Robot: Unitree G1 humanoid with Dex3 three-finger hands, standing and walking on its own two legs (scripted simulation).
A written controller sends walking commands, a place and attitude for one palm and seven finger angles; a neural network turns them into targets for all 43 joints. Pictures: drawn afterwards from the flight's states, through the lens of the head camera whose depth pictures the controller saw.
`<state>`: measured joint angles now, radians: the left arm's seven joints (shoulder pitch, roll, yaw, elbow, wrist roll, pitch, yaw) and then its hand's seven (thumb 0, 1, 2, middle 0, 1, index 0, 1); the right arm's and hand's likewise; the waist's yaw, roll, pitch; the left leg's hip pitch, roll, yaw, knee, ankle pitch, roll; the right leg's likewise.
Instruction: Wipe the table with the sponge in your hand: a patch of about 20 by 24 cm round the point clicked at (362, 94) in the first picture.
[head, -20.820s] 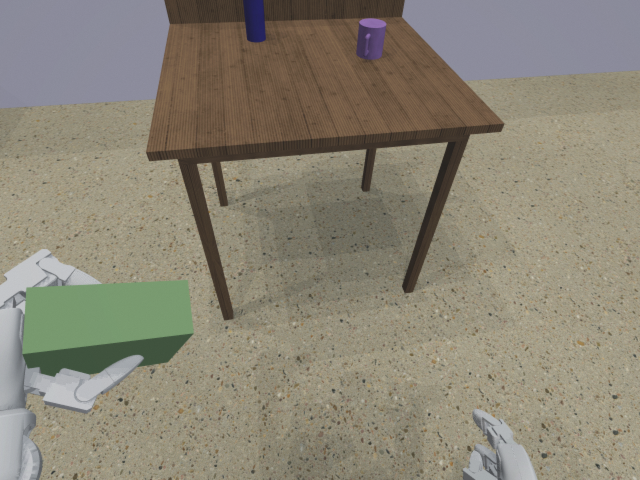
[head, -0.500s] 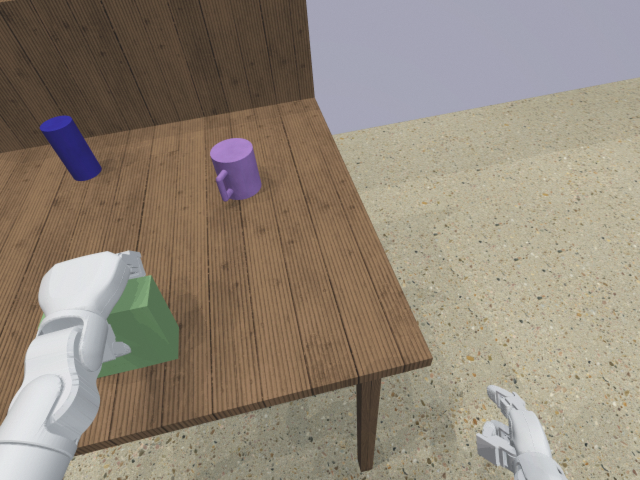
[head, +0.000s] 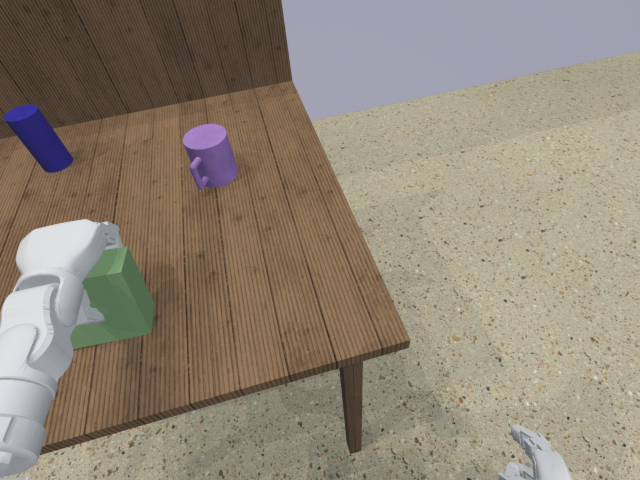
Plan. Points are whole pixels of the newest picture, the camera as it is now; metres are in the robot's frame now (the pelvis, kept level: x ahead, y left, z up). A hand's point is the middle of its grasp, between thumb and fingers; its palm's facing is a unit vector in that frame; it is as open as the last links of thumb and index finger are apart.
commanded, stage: wipe forward along the first lane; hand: left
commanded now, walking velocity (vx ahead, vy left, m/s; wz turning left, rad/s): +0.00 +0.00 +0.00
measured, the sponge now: (99, 309) +0.30 +0.35 +0.04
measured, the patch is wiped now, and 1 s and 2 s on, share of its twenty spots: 0.20 0.25 0.55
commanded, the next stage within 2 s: slide across to the middle lane in 0.82 s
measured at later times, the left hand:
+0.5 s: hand (90, 247) +0.36 +0.37 +0.09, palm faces -0.15 +0.01 -0.99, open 9.5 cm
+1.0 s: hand (93, 224) +0.41 +0.39 +0.09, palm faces -0.15 +0.03 -0.99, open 9.5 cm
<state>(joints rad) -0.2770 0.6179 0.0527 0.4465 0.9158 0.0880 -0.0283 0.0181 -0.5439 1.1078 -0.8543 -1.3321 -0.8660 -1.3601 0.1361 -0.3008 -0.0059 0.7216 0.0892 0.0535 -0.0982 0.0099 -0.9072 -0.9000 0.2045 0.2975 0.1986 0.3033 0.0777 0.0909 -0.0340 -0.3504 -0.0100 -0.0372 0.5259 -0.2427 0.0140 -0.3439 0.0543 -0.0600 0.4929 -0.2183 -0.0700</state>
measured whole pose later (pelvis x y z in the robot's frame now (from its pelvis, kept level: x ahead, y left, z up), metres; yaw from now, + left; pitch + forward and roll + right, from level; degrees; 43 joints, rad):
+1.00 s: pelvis +0.01 +0.03 +0.00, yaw -1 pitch +10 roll -1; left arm -0.63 0.69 0.03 0.89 1.00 -0.04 0.03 0.02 -0.56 1.13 -0.85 -1.34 -0.86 -1.38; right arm 0.23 -0.29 -0.02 0.72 0.10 0.11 -0.07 0.01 -0.91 -0.90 0.21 0.30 0.20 0.30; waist 0.02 0.06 -0.10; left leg -0.48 -0.03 -0.02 0.55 -0.26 0.05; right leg -0.46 0.03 -0.04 0.49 -0.21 -0.03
